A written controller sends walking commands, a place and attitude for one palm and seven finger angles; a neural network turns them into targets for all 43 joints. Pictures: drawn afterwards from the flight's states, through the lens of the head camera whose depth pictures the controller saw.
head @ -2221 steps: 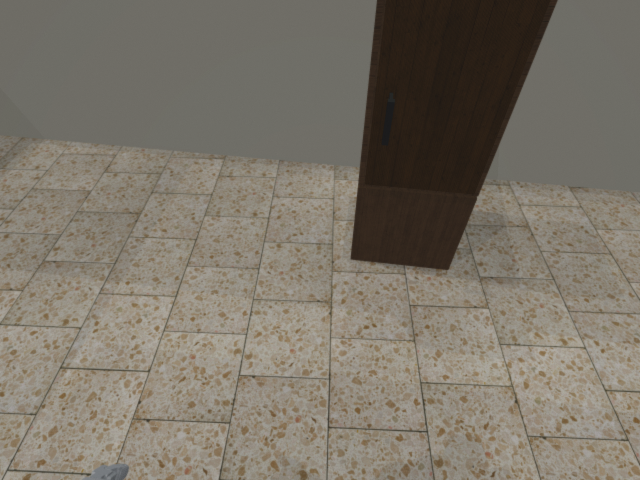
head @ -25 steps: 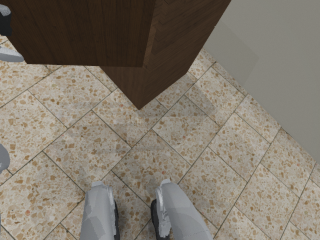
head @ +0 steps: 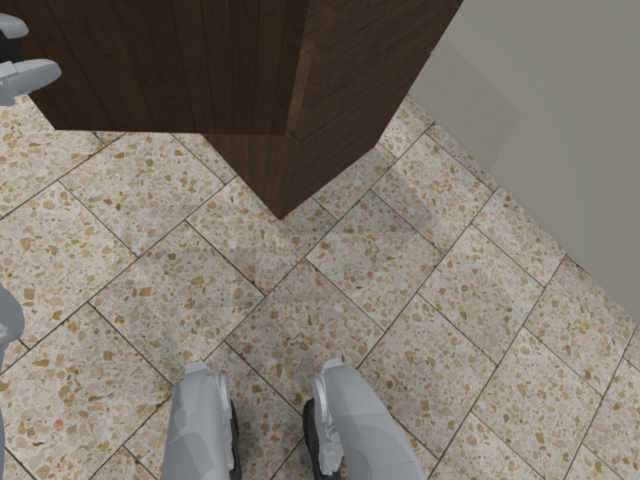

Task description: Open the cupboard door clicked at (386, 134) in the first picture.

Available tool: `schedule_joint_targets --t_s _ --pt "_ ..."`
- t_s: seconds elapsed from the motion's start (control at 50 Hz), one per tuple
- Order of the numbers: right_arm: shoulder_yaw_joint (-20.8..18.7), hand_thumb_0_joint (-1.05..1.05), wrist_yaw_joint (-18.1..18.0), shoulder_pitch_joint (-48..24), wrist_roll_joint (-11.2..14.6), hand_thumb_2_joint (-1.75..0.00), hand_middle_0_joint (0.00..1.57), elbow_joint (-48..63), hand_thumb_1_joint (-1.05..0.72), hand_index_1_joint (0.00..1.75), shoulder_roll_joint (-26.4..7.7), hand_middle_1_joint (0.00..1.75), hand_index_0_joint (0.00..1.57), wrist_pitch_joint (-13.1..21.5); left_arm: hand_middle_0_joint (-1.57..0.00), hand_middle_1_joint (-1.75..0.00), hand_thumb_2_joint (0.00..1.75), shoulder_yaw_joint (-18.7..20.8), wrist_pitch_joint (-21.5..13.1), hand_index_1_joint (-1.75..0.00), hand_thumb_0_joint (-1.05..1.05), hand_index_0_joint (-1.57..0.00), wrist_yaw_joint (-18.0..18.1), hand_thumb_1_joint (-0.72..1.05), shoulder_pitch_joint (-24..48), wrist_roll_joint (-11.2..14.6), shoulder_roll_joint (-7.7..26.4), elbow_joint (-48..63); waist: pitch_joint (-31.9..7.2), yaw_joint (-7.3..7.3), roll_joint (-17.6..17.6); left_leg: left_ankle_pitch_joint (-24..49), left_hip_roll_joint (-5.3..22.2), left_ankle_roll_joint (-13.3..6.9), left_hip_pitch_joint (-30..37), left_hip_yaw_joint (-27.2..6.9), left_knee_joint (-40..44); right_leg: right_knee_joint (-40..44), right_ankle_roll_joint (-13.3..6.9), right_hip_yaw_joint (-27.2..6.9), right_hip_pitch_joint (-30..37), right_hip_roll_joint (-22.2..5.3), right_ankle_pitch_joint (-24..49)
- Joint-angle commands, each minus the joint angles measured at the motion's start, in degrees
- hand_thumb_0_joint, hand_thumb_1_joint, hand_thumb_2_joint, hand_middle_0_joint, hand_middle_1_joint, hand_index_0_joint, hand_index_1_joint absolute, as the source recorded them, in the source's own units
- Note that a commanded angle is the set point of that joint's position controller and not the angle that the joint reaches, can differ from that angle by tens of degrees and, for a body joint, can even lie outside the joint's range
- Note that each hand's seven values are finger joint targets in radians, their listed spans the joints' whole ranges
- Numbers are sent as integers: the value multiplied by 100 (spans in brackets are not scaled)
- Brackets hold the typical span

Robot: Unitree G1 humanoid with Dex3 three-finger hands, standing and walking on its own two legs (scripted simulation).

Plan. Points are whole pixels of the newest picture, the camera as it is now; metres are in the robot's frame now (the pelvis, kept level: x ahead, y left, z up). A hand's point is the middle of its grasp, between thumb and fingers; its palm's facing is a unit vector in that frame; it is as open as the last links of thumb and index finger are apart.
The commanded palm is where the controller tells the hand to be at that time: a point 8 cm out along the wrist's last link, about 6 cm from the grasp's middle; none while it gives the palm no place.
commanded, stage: close the thumb around the handle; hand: left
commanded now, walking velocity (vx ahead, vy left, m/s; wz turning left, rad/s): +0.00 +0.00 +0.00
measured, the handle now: out of the picture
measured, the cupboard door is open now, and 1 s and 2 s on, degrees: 53 70 100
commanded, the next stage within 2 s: pull the door open along its arc in 0.36 s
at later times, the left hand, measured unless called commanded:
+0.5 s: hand out of the picture +0.54 +0.27 +0.07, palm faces +0.04 -1.00 -0.01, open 5.6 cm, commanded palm +0.54 +0.29 +0.06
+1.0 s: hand (23, 141) +0.45 +0.24 +0.07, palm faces +0.10 -1.00 +0.02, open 5.7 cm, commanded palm +0.39 +0.28 +0.06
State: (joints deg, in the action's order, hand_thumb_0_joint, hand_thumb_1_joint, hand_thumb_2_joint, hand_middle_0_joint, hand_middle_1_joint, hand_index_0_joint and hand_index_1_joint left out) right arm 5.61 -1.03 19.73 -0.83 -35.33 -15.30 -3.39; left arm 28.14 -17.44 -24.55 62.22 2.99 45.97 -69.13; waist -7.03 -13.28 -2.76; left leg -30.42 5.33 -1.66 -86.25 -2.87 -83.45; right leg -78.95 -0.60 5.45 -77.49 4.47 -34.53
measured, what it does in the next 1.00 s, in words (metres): stands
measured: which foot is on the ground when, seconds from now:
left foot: down 0.00-1.00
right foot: down 0.00-1.00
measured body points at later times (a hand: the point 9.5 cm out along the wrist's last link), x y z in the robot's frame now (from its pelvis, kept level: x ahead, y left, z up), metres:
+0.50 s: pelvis +0.00 +0.00 +0.00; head +0.19 +0.04 +0.41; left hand +0.54 +0.32 +0.08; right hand +0.01 -0.27 -0.10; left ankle +0.05 +0.10 -0.58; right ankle +0.02 -0.12 -0.58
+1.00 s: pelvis +0.02 +0.00 +0.03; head +0.16 +0.03 +0.46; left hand +0.44 +0.29 +0.07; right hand +0.08 -0.26 -0.08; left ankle +0.05 +0.10 -0.58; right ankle +0.02 -0.12 -0.58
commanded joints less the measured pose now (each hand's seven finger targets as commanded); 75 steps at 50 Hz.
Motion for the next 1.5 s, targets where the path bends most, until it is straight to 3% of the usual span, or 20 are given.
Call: schedule_joint_targets --t_s 0.0,0.04,0.1,0.14,0.22,0.3,0.34,0.44,0.46,0.58,0.66,0.88,0.9,0.92,0.98,1.06,1.1,1.18,1.32,1.48 --pt "-454 0 -108 1251 -12 -90 20 81 -90 30 -1324 30 20 69 -37 -131 73 202 -395 -131 0 -37 -3 51 2377 159 1639 1256 -3538 -20 -1512 2403 -70 -67 4069 -525 693 995 -124 -149 461 50 1732" --pt "-456 0 -100 1224 0 -90 20 87 -90 30 -1299 30 20 69 -38 -132 78 85 -388 -132 0 -38 -1 62 2304 169 1463 1201 -3408 -41 -1464 2380 -83 -72 4006 -482 703 1038 -117 -166 498 54 1751" --pt "-463 0 -90 1222 -8 -90 20 103 -90 30 -1306 30 20 55 -39 -134 85 296 -432 -134 0 -39 6 79 2128 174 1677 1237 -3523 67 -1503 2522 -82 -58 4052 -479 703 1002 -128 -165 598 50 1841" --pt "-471 0 -80 1180 10 -90 20 115 -90 30 -1280 30 20 62 -40 -135 90 105 -408 -135 0 -40 -9 90 2100 190 1399 1149 -3337 2 -1384 2347 -91 -75 3921 -431 708 1074 -104 -193 588 54 1777" --pt "-451 0 -100 1188 15 -90 20 121 -90 30 -1301 30 20 64 -40 -135 90 238 -469 -135 0 -40 34 90 2255 164 1681 1268 -3425 50 -1478 2316 -92 -74 3888 -431 727 1041 -115 -199 675 51 1742" --pt "-483 0 -79 1166 14 -90 20 109 -90 30 -1290 30 20 68 -40 -135 90 128 -524 -135 0 -40 18 90 2207 194 1453 1326 -3465 26 -1550 2482 -85 -50 4133 -464 731 1038 -122 -182 545 50 1813" --pt "-460 0 -88 1133 21 -90 20 121 -90 30 -1304 30 20 74 -40 -135 90 231 -495 -135 0 -40 32 90 2132 198 1595 1177 -3313 21 -1347 2241 -90 -83 3821 -413 709 1076 -102 -221 649 55 1723" --pt "-451 0 -100 1140 20 -90 20 120 -90 30 -1296 30 20 83 -40 -135 90 268 -531 -135 0 -40 37 90 2189 152 1708 1215 -3425 53 -1441 2276 -97 -78 3835 -406 692 1039 -107 -224 706 49 1741" --pt "-445 0 -102 1143 12 -90 20 83 -90 30 -1291 30 20 102 -40 -135 90 155 -556 -135 0 -40 46 90 2500 146 1595 1207 -3390 -77 -1426 2258 -89 -94 3822 -443 632 1006 -109 -232 522 58 1715" --pt "-482 0 -62 1141 16 -90 20 172 -90 30 -1285 30 20 65 -40 -135 90 279 -527 -135 0 -40 -34 90 1669 242 1519 1287 -3641 225 -1503 2524 -108 -48 4048 -417 744 1004 -131 -204 792 47 1902" --pt "-543 0 -27 1084 55 -90 20 249 -90 30 -1260 30 20 48 -40 -135 90 346 -533 -135 0 -40 -106 90 1006 373 1355 1585 -3628 393 -1271 2450 -125 -54 4037 -380 889 1072 -123 -230 1062 45 1938" --pt "-794 0 142 518 242 -90 20 641 -90 30 -1115 30 20 68 -40 -135 90 80 -571 -135 0 -40 -71 90 -1967 954 -36 3022 -3258 860 -641 2507 -281 -26 4212 -146 1433 1379 -95 -222 1825 -21 2297" --pt "-824 0 117 463 169 -90 20 730 -90 30 -957 30 20 136 -40 -135 90 822 -612 -135 0 -40 719 90 -2233 1342 -292 3440 -3313 1296 -558 2656 -270 40 4214 -111 1526 1371 -50 -175 1913 -42 2351" --pt "-828 0 167 334 170 -90 20 742 -90 30 -880 30 20 179 -40 -135 90 365 -580 -135 0 -40 1147 90 -2745 1347 -975 3428 -3099 1169 -431 2566 -286 81 4161 -59 1616 1439 -17 -163 1950 -39 2331" --pt "-871 0 231 205 105 -90 20 731 -90 30 -798 30 20 173 -40 -135 90 281 -730 -135 0 -40 2336 90 -3132 1109 -1446 4027 -2857 1191 -210 2424 -332 142 3951 55 1744 1431 -7 -184 2216 -87 2388" --pt "-863 0 300 87 -78 -90 20 724 -90 30 -641 30 20 97 -40 -135 90 -50 -1032 -135 0 -40 3781 90 -3434 547 -2161 4447 -2528 1199 32 2215 -383 180 3769 115 1811 1413 -32 -223 2413 -95 2362" --pt "-865 0 344 -18 -153 -90 20 720 -90 30 -596 30 20 32 -40 -135 90 -392 -1173 -135 0 -40 4231 90 -3503 202 -2491 4441 -2483 1158 107 2068 -408 178 3735 137 1809 1406 -40 -265 2447 -131 2332" --pt "-905 0 331 -183 -238 -90 20 743 -90 30 -529 30 20 -41 -40 -135 90 -1011 -1482 -135 0 -40 4326 90 -3664 -232 -2844 4653 -2581 1142 62 1912 -455 157 3787 205 1777 1470 -55 -371 2643 -180 2491" --pt "-864 0 215 -606 -204 -90 20 736 -90 30 -395 30 20 44 -40 -135 90 -1569 -1725 -135 0 -40 4124 90 -4078 95 -3455 4809 -2331 1140 451 1384 -537 90 3558 294 1793 1802 9 -541 2995 -253 2298" --pt "-888 0 250 -787 -245 -90 20 754 -90 30 -267 30 20 205 -40 -135 90 -2470 -1827 -135 0 -40 4268 90 -4899 -31 -4151 5354 -2337 1192 421 1488 -587 71 3598 315 1762 1845 24 -624 3164 -358 2630"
